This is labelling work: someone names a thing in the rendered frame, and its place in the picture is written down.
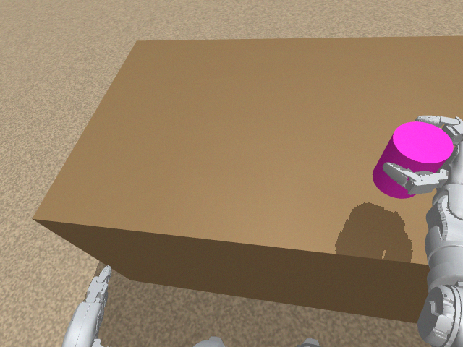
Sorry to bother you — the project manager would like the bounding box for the left robot hand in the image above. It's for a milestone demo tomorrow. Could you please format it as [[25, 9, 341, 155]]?
[[61, 265, 111, 347]]

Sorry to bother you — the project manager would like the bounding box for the right robot hand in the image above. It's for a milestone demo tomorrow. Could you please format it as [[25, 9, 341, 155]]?
[[383, 116, 463, 195]]

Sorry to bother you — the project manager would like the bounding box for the can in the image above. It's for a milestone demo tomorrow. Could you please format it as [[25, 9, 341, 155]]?
[[373, 121, 454, 199]]

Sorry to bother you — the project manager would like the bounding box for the right robot arm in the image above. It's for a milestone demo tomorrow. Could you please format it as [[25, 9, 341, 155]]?
[[417, 184, 463, 347]]

